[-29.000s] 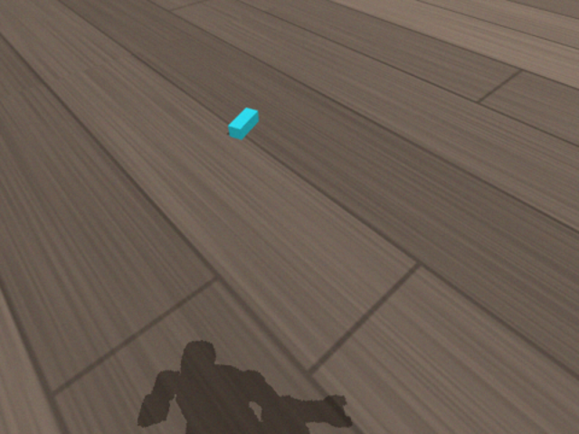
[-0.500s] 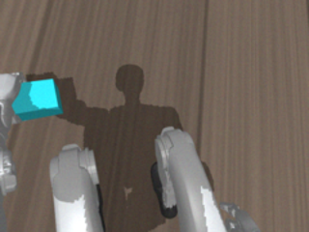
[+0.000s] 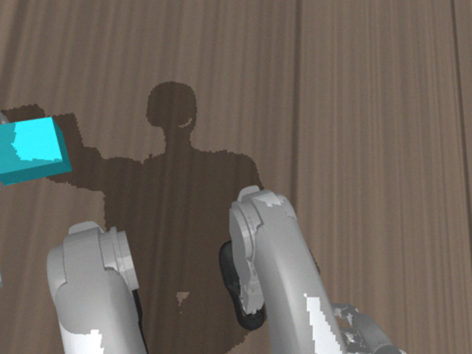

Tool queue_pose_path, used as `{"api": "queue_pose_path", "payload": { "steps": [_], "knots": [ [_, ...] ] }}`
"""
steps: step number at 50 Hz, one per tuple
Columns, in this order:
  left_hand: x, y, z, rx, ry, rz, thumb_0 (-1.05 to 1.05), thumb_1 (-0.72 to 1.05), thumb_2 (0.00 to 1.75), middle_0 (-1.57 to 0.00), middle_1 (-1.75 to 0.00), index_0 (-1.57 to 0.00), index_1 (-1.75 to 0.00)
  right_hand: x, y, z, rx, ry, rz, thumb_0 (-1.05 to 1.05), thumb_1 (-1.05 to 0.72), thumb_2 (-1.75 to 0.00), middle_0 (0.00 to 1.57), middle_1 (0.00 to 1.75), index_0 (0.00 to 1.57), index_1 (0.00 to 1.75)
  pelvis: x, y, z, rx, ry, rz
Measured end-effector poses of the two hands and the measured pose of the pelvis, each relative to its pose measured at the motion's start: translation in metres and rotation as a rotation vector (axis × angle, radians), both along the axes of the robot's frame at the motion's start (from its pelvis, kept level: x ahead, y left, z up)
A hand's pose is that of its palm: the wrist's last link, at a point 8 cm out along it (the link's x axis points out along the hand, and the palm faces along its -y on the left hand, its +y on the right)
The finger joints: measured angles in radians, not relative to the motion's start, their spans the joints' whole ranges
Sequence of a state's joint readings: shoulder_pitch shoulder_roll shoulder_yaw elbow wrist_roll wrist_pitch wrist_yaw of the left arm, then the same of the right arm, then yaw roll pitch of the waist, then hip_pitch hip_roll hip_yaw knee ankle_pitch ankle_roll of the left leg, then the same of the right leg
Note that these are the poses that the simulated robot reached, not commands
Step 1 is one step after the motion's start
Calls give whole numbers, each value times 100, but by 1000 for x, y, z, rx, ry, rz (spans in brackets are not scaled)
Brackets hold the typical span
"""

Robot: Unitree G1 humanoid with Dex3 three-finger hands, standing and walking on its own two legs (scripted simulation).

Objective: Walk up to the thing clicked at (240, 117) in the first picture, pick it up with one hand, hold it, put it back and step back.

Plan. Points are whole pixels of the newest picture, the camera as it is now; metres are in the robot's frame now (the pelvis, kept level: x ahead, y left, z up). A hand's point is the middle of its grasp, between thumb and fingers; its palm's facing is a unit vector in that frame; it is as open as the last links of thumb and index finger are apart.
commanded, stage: rest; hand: left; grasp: from above
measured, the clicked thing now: out of the picture +0.45 +0.32 -0.23
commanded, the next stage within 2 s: open in 0.92 s
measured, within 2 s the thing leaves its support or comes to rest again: neither
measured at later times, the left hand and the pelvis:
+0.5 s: hand out of the picture +0.45 +0.32 -0.24, palm faces -0.45 -0.11 -0.89, open 11.0 cm; pelvis +0.00 +0.00 -0.02, yaw -3 degrees
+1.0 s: hand out of the picture +0.45 +0.32 -0.24, palm faces -0.45 -0.11 -0.88, open 11.0 cm; pelvis +0.00 +0.01 -0.02, yaw -4 degrees
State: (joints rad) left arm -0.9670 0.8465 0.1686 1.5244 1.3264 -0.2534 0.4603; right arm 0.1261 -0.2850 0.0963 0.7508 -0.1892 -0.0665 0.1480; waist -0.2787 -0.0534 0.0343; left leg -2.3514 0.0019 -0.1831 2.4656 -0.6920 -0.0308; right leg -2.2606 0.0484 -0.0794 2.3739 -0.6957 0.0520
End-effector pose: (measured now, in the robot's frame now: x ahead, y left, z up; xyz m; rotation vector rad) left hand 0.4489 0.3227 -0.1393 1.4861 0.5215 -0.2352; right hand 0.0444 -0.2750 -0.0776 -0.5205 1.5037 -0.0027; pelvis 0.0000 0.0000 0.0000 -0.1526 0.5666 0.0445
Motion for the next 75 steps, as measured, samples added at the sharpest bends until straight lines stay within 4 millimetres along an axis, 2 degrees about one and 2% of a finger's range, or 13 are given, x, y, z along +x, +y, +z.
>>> {"api": "queue_pose_path", "payload": {
  "steps": [15, 32, 55, 64, 75],
  "knots": [
    [5, -4, -28, -15, 4, 11, 0, -15, 61, -59, -69, -62, -65, 1, 6, -4, 16, 19, 41, 0, -90, -89, 21, 30, 21, 30, 3, 1, -9, -19, -17, -17],
    [4, -1, -44, -16, -1, 17, 0, -15, 61, -59, -69, -62, -65, -3, 4, 4, -1, 14, 115, 0, -90, -89, 21, 30, 21, 30, -1, 4, -17, -44, -61, -31],
    [5, 0, -45, -15, -5, 14, 0, -17, 62, -61, -68, -63, -65, -15, 19, 9, 39, 0, 162, 0, -90, -89, 21, 30, 21, 30, -5, 7, -18, -63, -97, -44],
    [1, -2, -50, -12, 7, -8, 0, -18, 71, -48, -79, -50, -77, -14, 21, 13, 43, 0, 183, 0, -89, -89, 21, 30, 21, 30, -6, 7, -17, -68, -102, -46],
    [6, -1, -54, -8, -27, 9, 0, -41, 93, -24, -94, -23, -94, -8, 21, 18, 48, 3, 198, 0, -90, -89, 21, 30, 21, 31, -4, 9, -16, -78, -93, -46]
  ]
}}
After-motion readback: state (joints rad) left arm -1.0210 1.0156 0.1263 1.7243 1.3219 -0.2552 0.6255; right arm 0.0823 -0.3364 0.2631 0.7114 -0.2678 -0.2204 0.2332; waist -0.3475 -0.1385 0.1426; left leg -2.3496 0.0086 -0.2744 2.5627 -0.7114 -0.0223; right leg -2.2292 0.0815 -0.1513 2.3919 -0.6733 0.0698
